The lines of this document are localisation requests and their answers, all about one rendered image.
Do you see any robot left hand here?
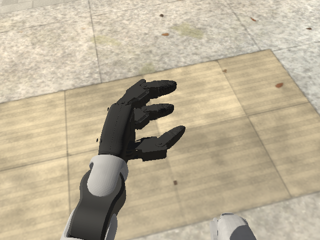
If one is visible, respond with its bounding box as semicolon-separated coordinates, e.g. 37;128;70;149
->
96;79;186;164

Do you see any robot left forearm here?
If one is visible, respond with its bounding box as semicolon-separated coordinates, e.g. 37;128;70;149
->
60;154;129;240

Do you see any right robot thigh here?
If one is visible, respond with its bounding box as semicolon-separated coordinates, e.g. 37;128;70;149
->
209;214;257;240

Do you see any robot right shin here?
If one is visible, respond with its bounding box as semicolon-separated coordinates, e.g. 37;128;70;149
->
220;212;248;224

